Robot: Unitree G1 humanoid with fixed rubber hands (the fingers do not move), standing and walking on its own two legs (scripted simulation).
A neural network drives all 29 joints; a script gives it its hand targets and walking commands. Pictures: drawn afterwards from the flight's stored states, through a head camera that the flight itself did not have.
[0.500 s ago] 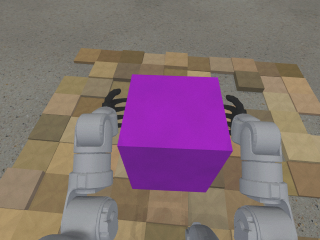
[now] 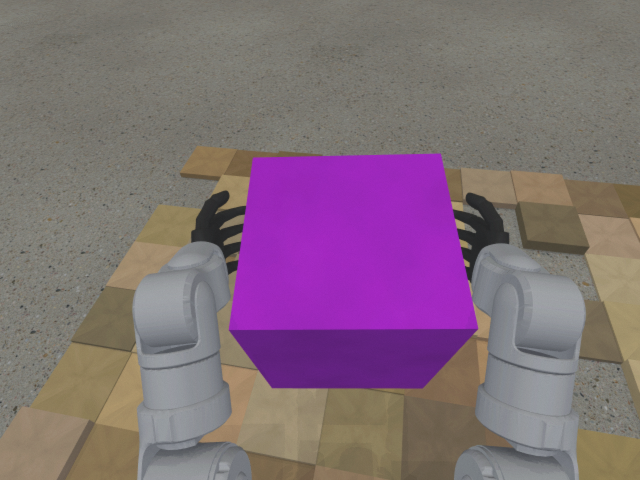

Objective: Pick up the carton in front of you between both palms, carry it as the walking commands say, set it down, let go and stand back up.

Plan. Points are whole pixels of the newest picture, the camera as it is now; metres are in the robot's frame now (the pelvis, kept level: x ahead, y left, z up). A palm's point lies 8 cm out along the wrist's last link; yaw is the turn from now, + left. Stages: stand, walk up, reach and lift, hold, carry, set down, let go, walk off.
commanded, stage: carry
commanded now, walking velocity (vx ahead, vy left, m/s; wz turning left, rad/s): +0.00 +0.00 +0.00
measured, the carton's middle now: (346, 284) +0.34 +0.00 +0.07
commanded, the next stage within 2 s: none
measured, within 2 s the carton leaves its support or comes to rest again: neither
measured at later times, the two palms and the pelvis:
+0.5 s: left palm (233, 205) +0.43 +0.15 +0.12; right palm (462, 218) +0.41 -0.15 +0.12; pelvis +0.06 +0.01 +0.00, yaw -2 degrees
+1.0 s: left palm (240, 230) +0.38 +0.13 +0.13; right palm (486, 241) +0.37 -0.17 +0.12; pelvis +0.02 +0.00 +0.00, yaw -2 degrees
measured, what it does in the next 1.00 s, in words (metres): stands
